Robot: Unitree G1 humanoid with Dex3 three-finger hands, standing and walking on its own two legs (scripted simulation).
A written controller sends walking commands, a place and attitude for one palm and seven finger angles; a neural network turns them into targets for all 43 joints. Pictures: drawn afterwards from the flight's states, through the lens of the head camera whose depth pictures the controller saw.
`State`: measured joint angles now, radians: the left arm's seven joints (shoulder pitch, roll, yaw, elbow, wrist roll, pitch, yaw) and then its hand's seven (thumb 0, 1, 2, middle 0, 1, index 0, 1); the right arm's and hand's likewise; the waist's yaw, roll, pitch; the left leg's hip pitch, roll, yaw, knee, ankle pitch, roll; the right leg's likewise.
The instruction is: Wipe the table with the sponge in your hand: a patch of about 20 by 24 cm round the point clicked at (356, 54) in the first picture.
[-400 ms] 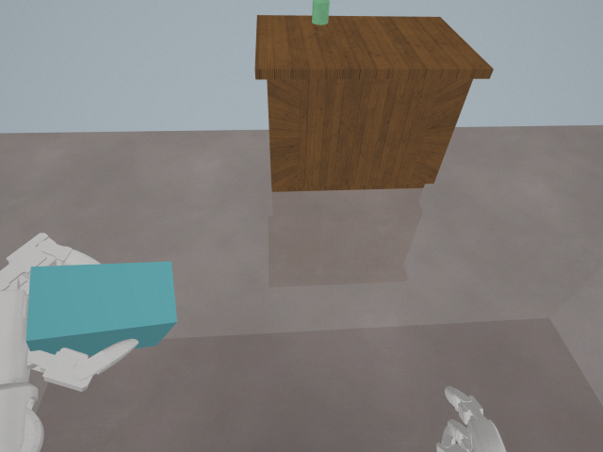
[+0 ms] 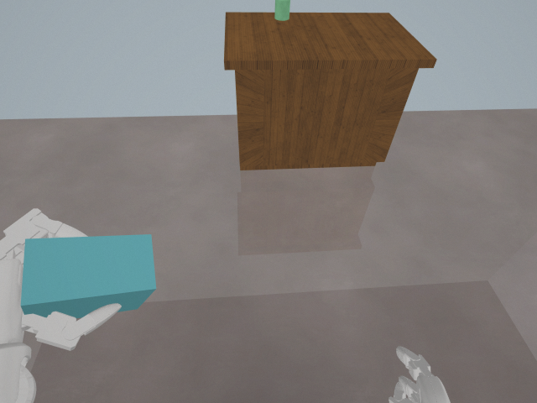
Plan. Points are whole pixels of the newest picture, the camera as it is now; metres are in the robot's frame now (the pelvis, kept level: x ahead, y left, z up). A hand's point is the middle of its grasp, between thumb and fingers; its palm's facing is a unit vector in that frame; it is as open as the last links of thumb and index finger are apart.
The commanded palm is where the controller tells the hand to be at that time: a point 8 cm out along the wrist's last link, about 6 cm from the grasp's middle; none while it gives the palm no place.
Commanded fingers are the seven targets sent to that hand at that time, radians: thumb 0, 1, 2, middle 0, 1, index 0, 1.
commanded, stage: walk to a spot facing it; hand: left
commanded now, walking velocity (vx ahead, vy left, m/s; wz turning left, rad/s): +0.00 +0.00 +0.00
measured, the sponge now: (108, 277) +0.22 +0.21 +0.14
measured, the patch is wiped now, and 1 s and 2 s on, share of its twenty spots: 0.00 0.00 0.00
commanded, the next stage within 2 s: none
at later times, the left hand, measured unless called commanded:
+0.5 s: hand (121, 244) +0.26 +0.20 +0.15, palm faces +0.38 -0.85 -0.37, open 10.2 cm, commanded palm +0.21 +0.25 +0.18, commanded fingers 0.00 0.10 1.30 -1.20 -1.60 -1.20 -1.60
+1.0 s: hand (216, 151) +0.43 +0.12 +0.16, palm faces +0.24 -0.83 -0.50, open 10.2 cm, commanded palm +0.38 +0.17 +0.18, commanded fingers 0.00 0.10 1.30 -1.20 -1.60 -1.20 -1.60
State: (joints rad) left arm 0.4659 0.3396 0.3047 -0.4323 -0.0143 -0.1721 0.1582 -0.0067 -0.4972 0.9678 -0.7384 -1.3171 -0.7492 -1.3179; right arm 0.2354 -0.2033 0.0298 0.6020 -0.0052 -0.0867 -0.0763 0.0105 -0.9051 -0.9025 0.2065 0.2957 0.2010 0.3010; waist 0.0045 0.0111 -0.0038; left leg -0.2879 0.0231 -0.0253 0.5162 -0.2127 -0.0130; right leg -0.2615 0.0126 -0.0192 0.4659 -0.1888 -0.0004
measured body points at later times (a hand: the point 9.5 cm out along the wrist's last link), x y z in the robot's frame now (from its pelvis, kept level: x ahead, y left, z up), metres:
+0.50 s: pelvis +0.04 -0.03 -0.01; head +0.03 -0.03 +0.44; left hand +0.24 +0.25 +0.17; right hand +0.17 -0.26 -0.11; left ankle +0.03 +0.11 -0.71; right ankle +0.04 -0.12 -0.74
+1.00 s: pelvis +0.18 -0.08 -0.02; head +0.19 -0.09 +0.43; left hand +0.42 +0.16 +0.19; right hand +0.29 -0.30 -0.12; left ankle +0.14 +0.10 -0.73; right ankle +0.23 -0.18 -0.74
